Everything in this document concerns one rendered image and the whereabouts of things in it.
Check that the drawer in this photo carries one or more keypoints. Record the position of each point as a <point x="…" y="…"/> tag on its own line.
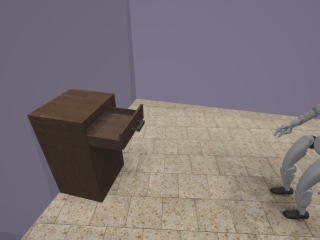
<point x="112" y="128"/>

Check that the robot right hand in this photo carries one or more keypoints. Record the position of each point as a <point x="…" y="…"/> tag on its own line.
<point x="284" y="129"/>

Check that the handle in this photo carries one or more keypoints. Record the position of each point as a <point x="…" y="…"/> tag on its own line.
<point x="142" y="122"/>

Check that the right robot forearm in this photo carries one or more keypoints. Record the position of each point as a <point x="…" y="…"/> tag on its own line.
<point x="305" y="117"/>

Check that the cabinet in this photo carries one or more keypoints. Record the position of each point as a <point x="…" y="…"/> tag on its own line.
<point x="79" y="169"/>

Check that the left robot shin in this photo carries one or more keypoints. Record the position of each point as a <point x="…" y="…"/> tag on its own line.
<point x="303" y="200"/>

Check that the robot left foot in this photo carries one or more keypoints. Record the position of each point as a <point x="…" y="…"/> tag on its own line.
<point x="295" y="214"/>

